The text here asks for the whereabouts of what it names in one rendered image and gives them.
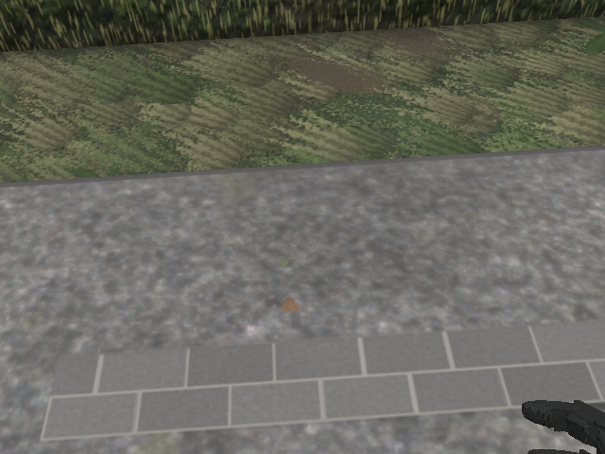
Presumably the robot right hand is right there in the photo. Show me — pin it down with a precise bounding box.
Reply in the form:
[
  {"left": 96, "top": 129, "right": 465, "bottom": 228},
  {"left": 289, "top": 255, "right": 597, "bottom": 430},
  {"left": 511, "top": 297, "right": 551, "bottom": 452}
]
[{"left": 522, "top": 400, "right": 605, "bottom": 454}]

